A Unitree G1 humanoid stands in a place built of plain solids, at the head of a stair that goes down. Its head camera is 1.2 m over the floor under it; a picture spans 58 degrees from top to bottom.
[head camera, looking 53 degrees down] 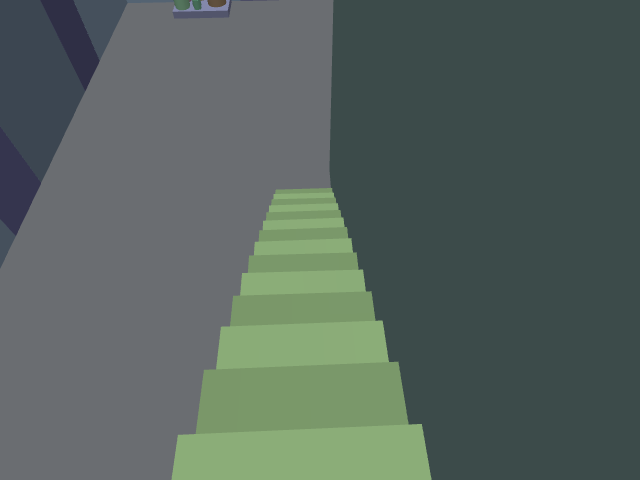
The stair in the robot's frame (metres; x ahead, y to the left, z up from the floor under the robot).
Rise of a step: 0.18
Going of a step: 0.24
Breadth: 0.74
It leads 2 degrees to the left of straight ahead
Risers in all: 14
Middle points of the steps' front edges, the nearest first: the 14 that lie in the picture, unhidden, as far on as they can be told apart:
0.29 0.00 0.00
0.53 0.01 -0.18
0.77 0.02 -0.36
1.00 0.03 -0.54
1.24 0.04 -0.72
1.48 0.05 -0.90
1.72 0.06 -1.08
1.96 0.07 -1.26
2.20 0.08 -1.44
2.44 0.09 -1.62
2.68 0.10 -1.80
2.91 0.11 -1.98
3.15 0.12 -2.16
3.39 0.13 -2.34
